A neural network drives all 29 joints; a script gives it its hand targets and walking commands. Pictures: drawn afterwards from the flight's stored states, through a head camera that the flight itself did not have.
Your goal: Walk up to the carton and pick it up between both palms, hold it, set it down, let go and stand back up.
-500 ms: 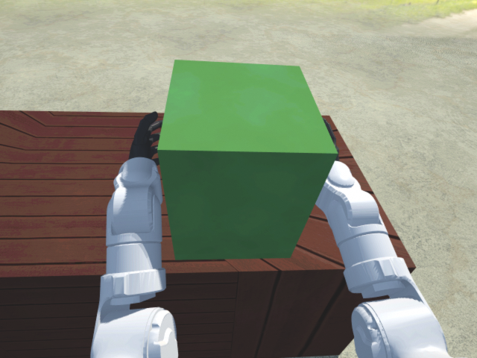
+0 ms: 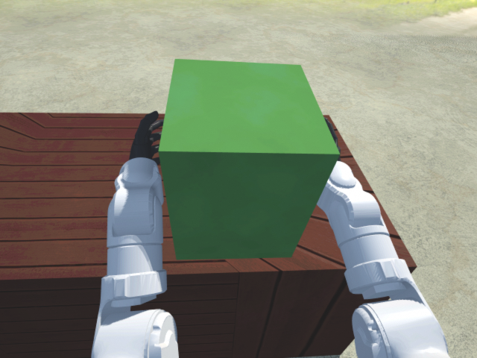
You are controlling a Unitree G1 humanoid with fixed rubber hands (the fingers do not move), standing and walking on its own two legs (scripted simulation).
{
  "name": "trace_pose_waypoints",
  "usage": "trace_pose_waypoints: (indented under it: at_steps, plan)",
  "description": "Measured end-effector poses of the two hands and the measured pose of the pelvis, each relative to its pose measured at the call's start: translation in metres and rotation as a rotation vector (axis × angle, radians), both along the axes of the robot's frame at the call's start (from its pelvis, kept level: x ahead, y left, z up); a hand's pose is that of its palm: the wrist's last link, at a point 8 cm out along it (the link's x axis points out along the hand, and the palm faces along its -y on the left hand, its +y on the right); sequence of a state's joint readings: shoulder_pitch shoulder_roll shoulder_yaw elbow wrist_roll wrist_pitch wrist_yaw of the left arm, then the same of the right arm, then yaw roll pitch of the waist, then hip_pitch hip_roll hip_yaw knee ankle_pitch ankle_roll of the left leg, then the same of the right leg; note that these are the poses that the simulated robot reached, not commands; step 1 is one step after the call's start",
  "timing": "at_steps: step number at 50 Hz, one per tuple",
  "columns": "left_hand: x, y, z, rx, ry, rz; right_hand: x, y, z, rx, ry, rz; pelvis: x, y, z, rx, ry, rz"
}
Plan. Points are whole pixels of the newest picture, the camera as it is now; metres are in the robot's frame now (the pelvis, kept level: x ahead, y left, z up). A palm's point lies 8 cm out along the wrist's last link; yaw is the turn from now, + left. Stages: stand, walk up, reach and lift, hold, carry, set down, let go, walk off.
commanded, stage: set down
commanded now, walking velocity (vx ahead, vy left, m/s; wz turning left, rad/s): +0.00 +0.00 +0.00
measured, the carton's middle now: (237, 164) +0.37 +0.01 +0.17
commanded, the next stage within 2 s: none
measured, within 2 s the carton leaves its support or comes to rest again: neither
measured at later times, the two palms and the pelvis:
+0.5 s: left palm (154, 166) +0.38 +0.14 +0.16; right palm (320, 179) +0.37 -0.15 +0.13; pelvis +0.01 -0.01 +0.00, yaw +0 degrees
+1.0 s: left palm (165, 164) +0.41 +0.13 +0.14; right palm (320, 175) +0.40 -0.16 +0.12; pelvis +0.02 -0.01 +0.00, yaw +0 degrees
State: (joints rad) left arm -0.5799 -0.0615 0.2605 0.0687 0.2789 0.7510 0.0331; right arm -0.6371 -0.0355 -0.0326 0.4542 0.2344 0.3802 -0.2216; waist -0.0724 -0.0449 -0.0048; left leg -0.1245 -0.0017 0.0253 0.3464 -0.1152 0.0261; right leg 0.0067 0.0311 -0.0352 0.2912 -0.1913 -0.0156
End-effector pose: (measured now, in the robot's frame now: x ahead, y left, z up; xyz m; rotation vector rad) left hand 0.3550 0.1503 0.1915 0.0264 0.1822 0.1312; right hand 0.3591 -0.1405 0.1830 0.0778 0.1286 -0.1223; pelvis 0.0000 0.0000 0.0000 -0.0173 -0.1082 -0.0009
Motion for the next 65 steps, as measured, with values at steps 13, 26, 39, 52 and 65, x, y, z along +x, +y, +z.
trace_pose_waypoints:
  at_steps: [13, 26, 39, 52, 65]
  plan:
    - [0.014, -0.004, 0.007, 0.018, -0.055, -0.02, 0.008, -0.004, -0.002, -0.018, -0.059, -0.021, 0.002, -0.003, 0.0, 0.005, -0.017, 0.001]
    - [0.022, -0.008, -0.033, 0.034, -0.037, -0.038, 0.011, -0.007, -0.051, -0.056, -0.05, -0.029, 0.009, -0.008, 0.001, 0.01, -0.021, 0.008]
    - [0.04, -0.016, -0.043, 0.02, -0.021, -0.042, 0.026, -0.016, -0.052, -0.069, -0.038, -0.04, 0.012, -0.013, 0.002, 0.01, 0.036, 0.008]
    - [0.057, -0.019, -0.056, 0.021, 0.002, -0.052, 0.04, -0.019, -0.067, -0.073, -0.018, -0.046, 0.024, -0.013, 0.002, 0.013, 0.055, 0.002]
    - [0.066, -0.023, -0.073, 0.01, 0.035, -0.052, 0.047, -0.022, -0.082, -0.077, 0.013, -0.048, 0.027, -0.015, 0.003, 0.013, 0.107, -0.005]
